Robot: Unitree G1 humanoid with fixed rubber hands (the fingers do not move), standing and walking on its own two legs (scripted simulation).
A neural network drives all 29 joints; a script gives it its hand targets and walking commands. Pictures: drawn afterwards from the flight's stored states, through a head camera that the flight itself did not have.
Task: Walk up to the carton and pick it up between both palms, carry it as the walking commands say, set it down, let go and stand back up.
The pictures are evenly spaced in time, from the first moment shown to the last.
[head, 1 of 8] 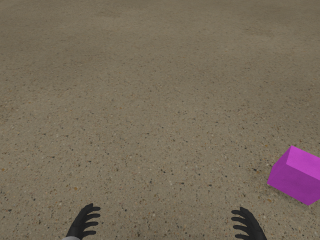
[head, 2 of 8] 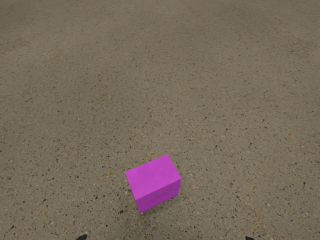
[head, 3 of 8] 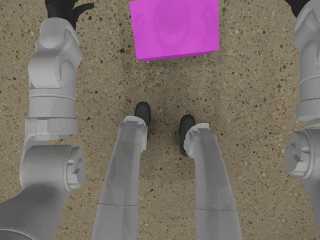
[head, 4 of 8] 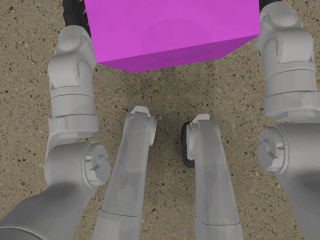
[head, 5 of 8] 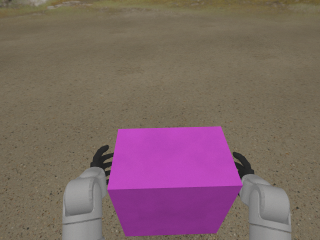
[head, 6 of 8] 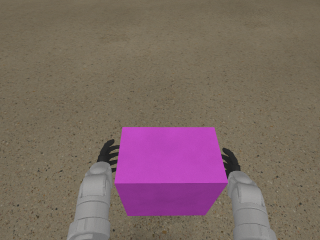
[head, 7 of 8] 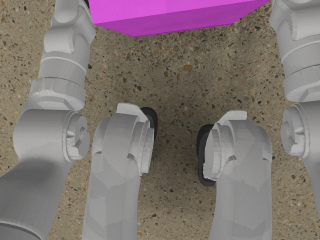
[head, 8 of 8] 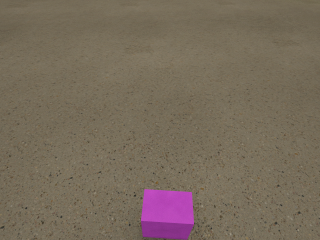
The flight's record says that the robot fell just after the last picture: no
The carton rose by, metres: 0.66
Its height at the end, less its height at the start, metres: +0.00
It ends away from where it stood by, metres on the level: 0.11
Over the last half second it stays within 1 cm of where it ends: yes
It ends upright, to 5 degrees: yes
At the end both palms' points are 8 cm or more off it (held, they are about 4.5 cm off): yes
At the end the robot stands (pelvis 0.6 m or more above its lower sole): yes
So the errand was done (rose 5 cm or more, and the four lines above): yes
